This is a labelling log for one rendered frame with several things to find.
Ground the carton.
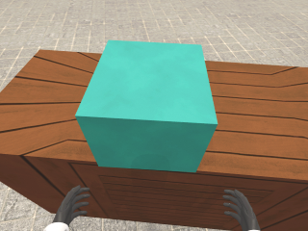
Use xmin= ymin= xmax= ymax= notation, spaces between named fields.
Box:
xmin=75 ymin=39 xmax=218 ymax=173

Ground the pedestal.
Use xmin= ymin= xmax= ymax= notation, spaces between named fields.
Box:
xmin=0 ymin=49 xmax=308 ymax=231

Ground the left robot hand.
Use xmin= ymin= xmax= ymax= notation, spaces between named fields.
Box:
xmin=52 ymin=185 xmax=90 ymax=227

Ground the right robot hand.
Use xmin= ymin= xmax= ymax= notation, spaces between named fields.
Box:
xmin=223 ymin=189 xmax=261 ymax=231

